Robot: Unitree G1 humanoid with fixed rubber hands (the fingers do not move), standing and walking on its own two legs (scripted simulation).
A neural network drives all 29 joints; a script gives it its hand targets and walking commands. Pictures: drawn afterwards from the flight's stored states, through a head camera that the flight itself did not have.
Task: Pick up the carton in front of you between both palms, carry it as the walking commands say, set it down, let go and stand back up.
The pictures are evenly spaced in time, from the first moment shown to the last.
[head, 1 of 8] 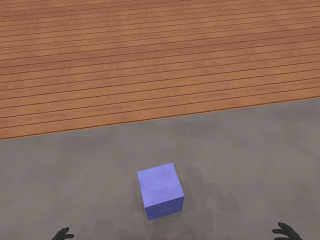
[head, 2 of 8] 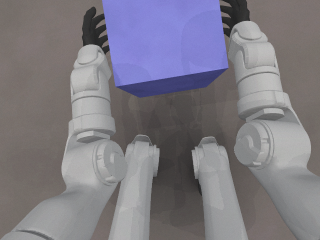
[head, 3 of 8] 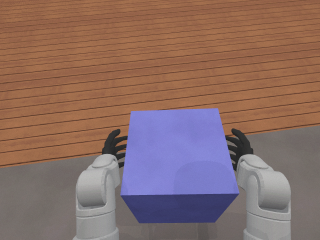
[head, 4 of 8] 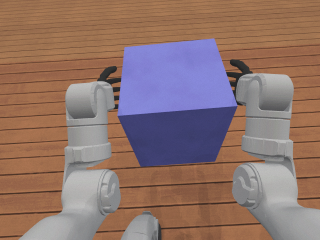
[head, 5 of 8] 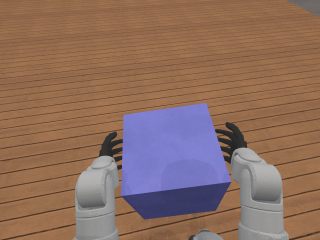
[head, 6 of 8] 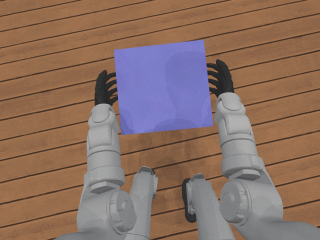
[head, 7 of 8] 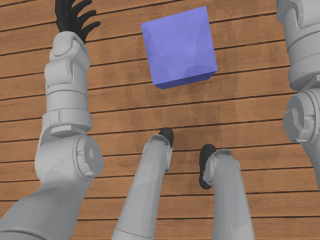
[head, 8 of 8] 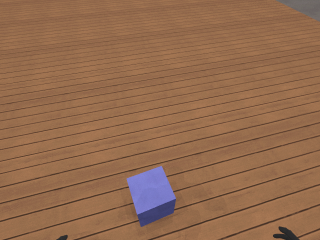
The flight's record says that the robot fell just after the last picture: no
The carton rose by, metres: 1.24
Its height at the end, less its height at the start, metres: +0.50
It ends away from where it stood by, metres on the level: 5.10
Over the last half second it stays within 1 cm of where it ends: yes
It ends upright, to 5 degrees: yes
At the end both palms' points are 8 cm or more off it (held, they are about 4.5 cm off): yes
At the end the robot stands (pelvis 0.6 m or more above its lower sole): yes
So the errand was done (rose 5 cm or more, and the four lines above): yes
